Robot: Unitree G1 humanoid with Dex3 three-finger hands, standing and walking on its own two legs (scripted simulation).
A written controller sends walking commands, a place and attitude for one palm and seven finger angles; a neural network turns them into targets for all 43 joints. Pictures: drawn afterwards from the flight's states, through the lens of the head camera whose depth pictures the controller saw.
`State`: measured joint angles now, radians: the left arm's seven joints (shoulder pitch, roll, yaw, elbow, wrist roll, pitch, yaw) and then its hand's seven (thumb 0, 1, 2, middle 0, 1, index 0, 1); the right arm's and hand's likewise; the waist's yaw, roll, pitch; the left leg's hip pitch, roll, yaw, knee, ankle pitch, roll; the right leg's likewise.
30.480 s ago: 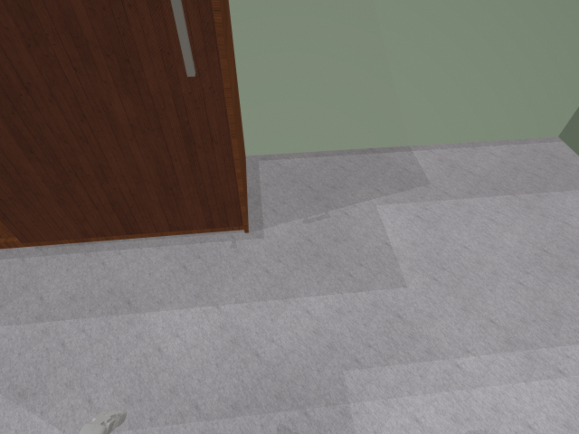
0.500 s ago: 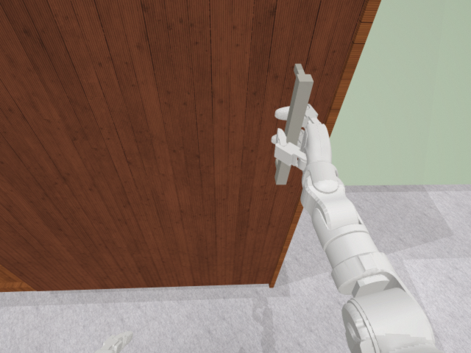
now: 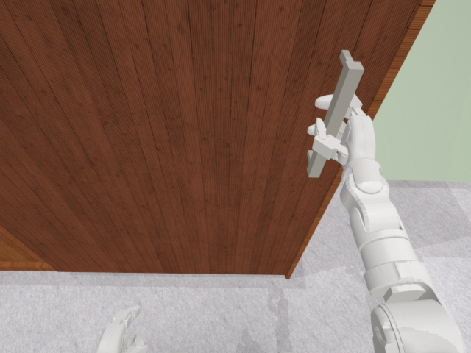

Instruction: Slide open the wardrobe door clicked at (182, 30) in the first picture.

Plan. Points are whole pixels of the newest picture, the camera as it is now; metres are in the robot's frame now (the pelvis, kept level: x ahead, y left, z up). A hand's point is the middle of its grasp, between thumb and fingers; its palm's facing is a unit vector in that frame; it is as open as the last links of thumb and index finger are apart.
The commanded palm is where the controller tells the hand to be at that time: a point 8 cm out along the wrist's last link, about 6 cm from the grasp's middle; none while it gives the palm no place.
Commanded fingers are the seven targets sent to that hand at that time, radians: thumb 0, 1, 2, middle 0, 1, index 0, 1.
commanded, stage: step sideways, sliding the door along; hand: right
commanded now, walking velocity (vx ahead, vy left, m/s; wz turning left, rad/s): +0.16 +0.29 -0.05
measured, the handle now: (327, 121) +0.47 -0.16 +0.15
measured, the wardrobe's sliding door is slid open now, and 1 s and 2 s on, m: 0.00 0.06 0.18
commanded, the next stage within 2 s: none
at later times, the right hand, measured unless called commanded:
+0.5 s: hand (308, 134) +0.43 -0.12 +0.15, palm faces +0.44 +0.89 -0.09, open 6.4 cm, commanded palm +0.39 -0.08 +0.16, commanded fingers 0.00 -0.90 -0.90 0.45 1.40 0.45 1.40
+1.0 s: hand (273, 131) +0.43 -0.06 +0.15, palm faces +0.48 +0.88 -0.01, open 6.3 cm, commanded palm +0.40 +0.01 +0.16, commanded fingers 0.00 -0.90 -0.90 0.45 1.40 0.45 1.40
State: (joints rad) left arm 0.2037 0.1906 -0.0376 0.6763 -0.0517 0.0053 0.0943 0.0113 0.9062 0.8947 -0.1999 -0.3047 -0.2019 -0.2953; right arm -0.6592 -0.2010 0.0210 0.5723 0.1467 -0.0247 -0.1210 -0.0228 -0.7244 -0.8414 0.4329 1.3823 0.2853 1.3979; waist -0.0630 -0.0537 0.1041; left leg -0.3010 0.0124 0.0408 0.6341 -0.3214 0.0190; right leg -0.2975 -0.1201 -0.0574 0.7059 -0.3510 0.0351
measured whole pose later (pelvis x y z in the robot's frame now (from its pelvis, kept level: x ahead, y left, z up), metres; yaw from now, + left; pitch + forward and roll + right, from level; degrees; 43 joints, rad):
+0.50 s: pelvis +0.06 +0.13 +0.00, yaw -8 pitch -3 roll +3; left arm 0.06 0.20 -0.01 0.61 -0.06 -0.04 0.04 0.01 0.91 0.89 -0.20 -0.30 -0.20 -0.30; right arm -0.54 -0.23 -0.10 0.26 0.11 0.01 -0.19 -0.02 -0.72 -0.86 0.42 1.40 0.18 1.40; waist -0.11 -0.09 0.22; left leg -0.29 0.06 0.08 0.63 -0.26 -0.05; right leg -0.29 -0.20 0.08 0.80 -0.43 0.08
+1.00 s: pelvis +0.14 +0.15 +0.01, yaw -10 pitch -1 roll +2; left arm 0.06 0.19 -0.03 0.55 -0.04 -0.10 0.02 0.01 0.91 0.89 -0.20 -0.30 -0.20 -0.30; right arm -0.14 -0.05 0.00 -0.22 0.07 0.03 -0.25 0.01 -0.73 -0.86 0.40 1.40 0.20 1.40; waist -0.14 -0.09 0.20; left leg -0.27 0.04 0.08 0.60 -0.30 -0.02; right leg -0.25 -0.11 -0.06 0.83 -0.42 0.03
